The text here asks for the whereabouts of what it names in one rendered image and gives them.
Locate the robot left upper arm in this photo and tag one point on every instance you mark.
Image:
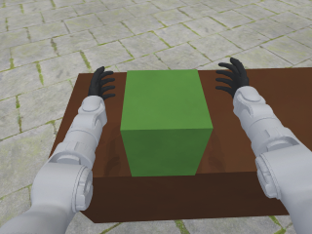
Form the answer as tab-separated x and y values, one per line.
60	191

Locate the robot left forearm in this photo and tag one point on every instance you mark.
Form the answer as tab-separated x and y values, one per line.
82	138

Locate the robot left hand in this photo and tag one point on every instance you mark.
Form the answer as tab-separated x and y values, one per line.
96	88

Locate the robot right upper arm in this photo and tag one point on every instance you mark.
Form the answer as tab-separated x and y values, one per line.
286	174

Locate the carton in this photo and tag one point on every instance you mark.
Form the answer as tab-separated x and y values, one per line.
166	123

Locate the robot right hand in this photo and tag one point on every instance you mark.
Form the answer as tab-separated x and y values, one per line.
238	76

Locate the robot right forearm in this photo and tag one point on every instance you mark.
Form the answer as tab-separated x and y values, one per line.
261	125

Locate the pedestal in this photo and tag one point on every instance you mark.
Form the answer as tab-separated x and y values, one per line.
226	182

